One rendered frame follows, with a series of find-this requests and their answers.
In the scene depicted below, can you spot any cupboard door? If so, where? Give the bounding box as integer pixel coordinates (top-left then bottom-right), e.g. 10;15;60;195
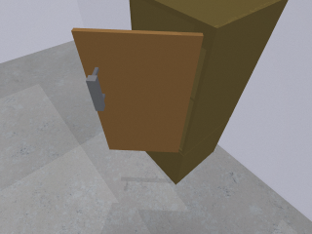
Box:
71;27;204;153

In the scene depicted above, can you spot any handle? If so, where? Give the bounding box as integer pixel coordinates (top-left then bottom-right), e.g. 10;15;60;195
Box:
86;67;105;111

